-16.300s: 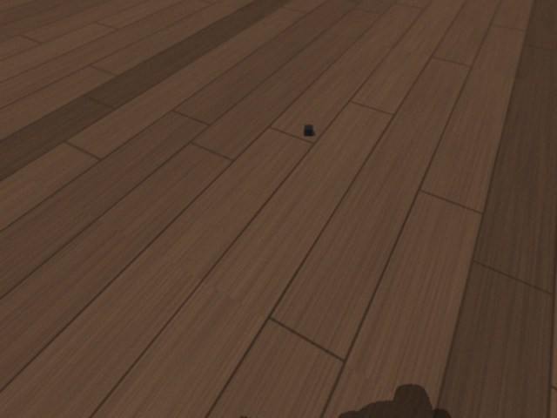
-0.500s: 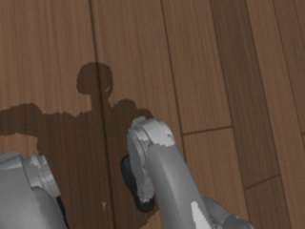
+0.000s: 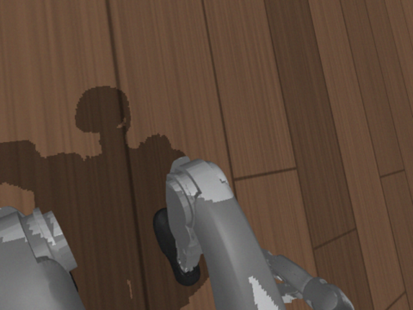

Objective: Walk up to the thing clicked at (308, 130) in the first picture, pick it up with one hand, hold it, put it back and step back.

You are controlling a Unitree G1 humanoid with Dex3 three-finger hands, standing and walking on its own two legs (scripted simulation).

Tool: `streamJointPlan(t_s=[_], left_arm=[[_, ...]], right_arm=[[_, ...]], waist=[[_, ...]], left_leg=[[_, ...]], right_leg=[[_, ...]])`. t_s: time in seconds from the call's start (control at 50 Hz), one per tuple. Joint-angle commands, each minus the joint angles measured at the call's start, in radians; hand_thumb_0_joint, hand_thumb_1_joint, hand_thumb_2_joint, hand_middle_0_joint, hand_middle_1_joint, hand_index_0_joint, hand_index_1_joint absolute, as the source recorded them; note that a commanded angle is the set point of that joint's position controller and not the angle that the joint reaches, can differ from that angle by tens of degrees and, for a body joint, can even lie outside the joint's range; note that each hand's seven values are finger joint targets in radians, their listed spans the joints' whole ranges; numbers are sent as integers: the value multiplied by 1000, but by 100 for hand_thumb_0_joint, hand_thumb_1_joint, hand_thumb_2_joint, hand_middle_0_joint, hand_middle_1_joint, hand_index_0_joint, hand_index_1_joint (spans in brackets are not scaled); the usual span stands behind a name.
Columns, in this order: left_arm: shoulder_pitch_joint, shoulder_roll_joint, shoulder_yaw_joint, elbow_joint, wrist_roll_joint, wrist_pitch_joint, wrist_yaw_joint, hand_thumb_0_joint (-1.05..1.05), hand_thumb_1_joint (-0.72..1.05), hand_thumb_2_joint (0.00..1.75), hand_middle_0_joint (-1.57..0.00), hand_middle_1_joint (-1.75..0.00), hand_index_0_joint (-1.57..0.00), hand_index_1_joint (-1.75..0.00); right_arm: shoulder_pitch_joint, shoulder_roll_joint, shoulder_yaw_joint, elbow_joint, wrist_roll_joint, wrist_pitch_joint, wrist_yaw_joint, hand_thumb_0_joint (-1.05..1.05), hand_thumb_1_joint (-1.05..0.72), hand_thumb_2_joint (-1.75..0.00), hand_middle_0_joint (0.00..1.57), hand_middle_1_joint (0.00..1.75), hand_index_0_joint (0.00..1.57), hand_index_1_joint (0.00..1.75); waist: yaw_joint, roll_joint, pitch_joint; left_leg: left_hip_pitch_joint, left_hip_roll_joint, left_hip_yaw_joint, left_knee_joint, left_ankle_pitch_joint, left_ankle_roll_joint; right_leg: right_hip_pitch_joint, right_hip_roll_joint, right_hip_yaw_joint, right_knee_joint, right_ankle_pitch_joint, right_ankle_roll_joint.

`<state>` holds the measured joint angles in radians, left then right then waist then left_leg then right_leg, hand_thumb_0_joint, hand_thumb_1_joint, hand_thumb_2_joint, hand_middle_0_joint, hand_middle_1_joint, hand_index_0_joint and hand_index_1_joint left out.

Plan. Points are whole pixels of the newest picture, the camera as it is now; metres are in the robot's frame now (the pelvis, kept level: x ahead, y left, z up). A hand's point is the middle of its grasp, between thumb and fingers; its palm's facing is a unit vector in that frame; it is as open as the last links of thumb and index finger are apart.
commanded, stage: close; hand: left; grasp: from above
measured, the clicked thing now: out of the picture +0.40 +0.37 -0.27
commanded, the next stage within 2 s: settle in 1.32 s
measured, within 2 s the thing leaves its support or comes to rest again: leaves its support in 1.68 s
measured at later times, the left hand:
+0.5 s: hand out of the picture +0.40 +0.36 -0.24, palm faces -0.37 -0.26 -0.89, open 10.7 cm
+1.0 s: hand out of the picture +0.39 +0.36 -0.25, palm faces -0.39 -0.24 -0.89, open 8.1 cm
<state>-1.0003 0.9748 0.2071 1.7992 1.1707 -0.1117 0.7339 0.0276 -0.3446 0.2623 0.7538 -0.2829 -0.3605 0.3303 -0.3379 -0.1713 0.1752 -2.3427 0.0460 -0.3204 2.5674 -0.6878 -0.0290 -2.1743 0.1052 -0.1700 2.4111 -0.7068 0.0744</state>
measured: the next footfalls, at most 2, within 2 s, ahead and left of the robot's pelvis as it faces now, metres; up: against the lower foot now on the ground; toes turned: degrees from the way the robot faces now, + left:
none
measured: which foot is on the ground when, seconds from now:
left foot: down 0.00-1.00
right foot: down 0.00-1.00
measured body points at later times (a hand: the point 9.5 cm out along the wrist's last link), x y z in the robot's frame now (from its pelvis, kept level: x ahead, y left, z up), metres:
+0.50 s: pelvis +0.00 +0.00 +0.00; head +0.26 +0.13 +0.34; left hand +0.41 +0.37 -0.19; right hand +0.07 -0.25 -0.06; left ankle +0.07 +0.14 -0.26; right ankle +0.11 -0.12 -0.26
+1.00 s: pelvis +0.00 +0.00 +0.01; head +0.26 +0.14 +0.34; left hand +0.40 +0.37 -0.20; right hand +0.09 -0.25 -0.05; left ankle +0.07 +0.14 -0.26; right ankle +0.11 -0.12 -0.26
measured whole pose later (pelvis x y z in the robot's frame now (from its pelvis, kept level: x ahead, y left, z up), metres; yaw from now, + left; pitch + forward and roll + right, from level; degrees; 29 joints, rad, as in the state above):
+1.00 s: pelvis +0.00 +0.00 +0.01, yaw +0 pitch +24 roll -14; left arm -0.98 1.00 0.18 1.79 1.16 -0.16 0.68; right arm 0.04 -0.35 0.29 0.73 -0.28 -0.35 0.31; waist -0.32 -0.17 0.19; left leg -2.32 0.05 -0.32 2.54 -0.68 -0.03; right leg -2.16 0.10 -0.18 2.38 -0.70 0.08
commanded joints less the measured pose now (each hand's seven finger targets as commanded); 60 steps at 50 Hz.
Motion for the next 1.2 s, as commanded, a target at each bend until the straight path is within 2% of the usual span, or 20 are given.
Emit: streamJointPlan(t_s=[0.0, 0.14, 0.22, 0.32, 0.36, 0.38, 0.48, 0.64, 0.66, 0.74, 0.76, 0.82, 0.88, 0.9, 0.92, 0.96, 1.02, 1.06, 1.16, 1.18], left_arm=[[-212, 261, 15, -87, -37, 23, 6, 0, -21, 72, -27, -88, -32, -83], [-200, 254, -3, -104, -63, -3, -49, 0, -13, 68, -35, -82, -40, -78], [-166, 267, -4, -106, -72, -25, -64, 0, -9, 68, -38, -82, -42, -77], [-149, 296, 23, -141, -61, -54, -55, 0, -3, 63, -41, -80, -46, -74], [-175, 286, 5, -115, -50, -56, -56, 0, -1, 64, -42, -79, -48, -73], [-157, 295, 19, -132, -46, -57, -54, 0, 1, 65, -44, -79, -49, -74], [-171, 275, 0, -140, -29, -60, -41, 0, 13, 60, -51, -76, -57, -70], [-184, 251, -22, -114, -30, -54, -35, 0, 27, 51, -60, -71, -68, -63], [-177, 273, 0, -109, -24, -56, -28, 0, 28, 48, -60, -72, -68, -63], [-223, 258, -35, -127, -19, -57, -34, 0, 38, 43, -67, -68, -76, -58], [-203, 278, -14, -120, -22, -55, -27, 0, 39, 42, -68, -67, -77, -58], [-229, 275, -23, -135, -8, -53, -16, 0, 46, 43, -75, -64, -83, -55], [-214, 270, -16, -139, -16, -51, -3, 0, 52, 38, -78, -63, -88, -53], [-246, 238, -46, -164, -17, -55, -4, 0, 53, 37, -79, -62, -89, -52], [-237, 267, -16, -146, -23, -53, 5, 0, 56, 37, -82, -61, -91, -51], [-252, 251, -36, -165, -31, -52, 5, 0, 59, 36, -84, -59, -94, -50], [-230, 283, -8, -130, -35, -43, 7, 0, 65, 38, -90, -58, -99, -49], [-238, 261, -30, -134, -39, -41, 0, 0, 69, 38, -93, -57, -102, -48], [-246, 282, -23, -153, -53, -36, -18, 0, 78, 36, -103, -50, -111, -43], [-217, 303, 2, -131, -49, -31, -18, 0, 79, 39, -105, -51, -112, -44]], right_arm=[[183, -333, -88, 18, 12, -15, -3, 0, -89, -90, 20, 30, 20, 30], [201, -323, -69, 11, 16, -12, -5, 0, -89, -90, 20, 30, 20, 30], [197, -324, -61, 17, 26, -3, -15, 0, -89, -90, 20, 30, 20, 30], [207, -323, -60, 13, 25, 20, -27, 0, -89, -90, 20, 30, 20, 30], [217, -326, -58, 14, 18, 22, -27, 0, -89, -90, 20, 30, 20, 30], [211, -329, -63, 8, 26, 26, -31, 0, -89, -90, 20, 30, 20, 30], [200, -327, -71, -3, 18, 34, -43, 0, -89, -90, 20, 30, 20, 30], [197, -333, -77, -10, 21, 36, -53, 0, -89, -90, 20, 30, 20, 30], [205, -331, -75, 0, 16, 40, -54, 0, -89, -90, 20, 30, 20, 30], [181, -336, -80, -7, 15, 27, -49, 0, -89, -90, 20, 30, 20, 30], [185, -347, -79, -6, 14, 30, -52, 0, -89, -90, 20, 30, 20, 30], [187, -342, -76, -3, 13, 20, -45, 0, -89, -90, 20, 30, 20, 30], [189, -347, -76, -7, 12, 14, -39, 0, -89, -90, 20, 30, 20, 30], [182, -335, -71, -14, 16, 8, -34, 0, -89, -90, 20, 30, 20, 30], [195, -348, -70, -1, 10, 6, -34, 0, -89, -90, 20, 30, 20, 30], [181, -339, -71, -10, 16, 3, -33, 0, -89, -90, 20, 30, 20, 30], [195, -346, -73, 1, 18, 1, -34, 0, -89, -90, 20, 30, 20, 30], [190, -334, -69, -4, 19, -4, -33, 0, -89, -90, 20, 30, 20, 30], [188, -343, -73, -6, 28, -9, -34, 0, -89, -90, 20, 30, 20, 30], [200, -352, -76, -6, 26, -5, -34, 0, -89, -90, 20, 30, 20, 30]], waist=[[-36, 580, -603], [-49, 547, -617], [-30, 544, -621], [-9, 545, -650], [-32, 515, -611], [-15, 512, -618], [-14, 538, -614], [-30, 508, -587], [-28, 517, -605], [-40, 547, -564], [-31, 551, -577], [-40, 558, -581], [-40, 547, -603], [-46, 541, -605], [-53, 523, -617], [-49, 522, -599], [-47, 507, -601], [-44, 540, -605], [-41, 535, -598], [-37, 544, -612]], left_leg=[[532, 41, 139, -263, 174, 18], [515, 38, 138, -249, 208, 26], [506, 38, 143, -250, 204, 26], [510, 41, 139, -258, 227, 27], [482, 41, 143, -245, 195, 32], [476, 40, 142, -249, 192, 32], [493, 40, 140, -279, 164, 24], [487, 41, 133, -281, 151, 25], [501, 44, 132, -281, 163, 23], [518, 44, 128, -283, 134, 18], [518, 44, 132, -295, 131, 17], [537, 44, 134, -284, 149, 16], [533, 44, 139, -273, 176, 19], [531, 45, 141, -257, 191, 21], [535, 45, 135, -257, 200, 22], [509, 43, 139, -260, 177, 24], [505, 45, 140, -258, 167, 26], [526, 45, 141, -261, 175, 22], [520, 43, 137, -270, 155, 22], [534, 46, 131, -281, 165, 20]], right_leg=[[268, 12, -118, -204, 262, -84], [317, 16, -123, -213, 298, -79], [325, 17, -122, -220, 290, -80], [346, 21, -123, -222, 307, -82], [327, 18, -123, -226, 286, -77], [322, 20, -122, -230, 279, -79], [307, 22, -126, -235, 249, -86], [283, 15, -126, -238, 244, -82], [295, 18, -129, -238, 256, -82], [239, 11, -134, -224, 230, -83], [269, 17, -129, -238, 228, -86], [264, 12, -133, -228, 246, -83], [299, 18, -127, -235, 275, -81], [300, 19, -124, -234, 293, -77], [312, 17, -131, -236, 300, -75], [304, 15, -125, -250, 279, -76], [317, 15, -119, -251, 270, -75], [315, 14, -121, -241, 276, -79], [300, 9, -121, -243, 251, -79], [304, 13, -127, -244, 258, -81]])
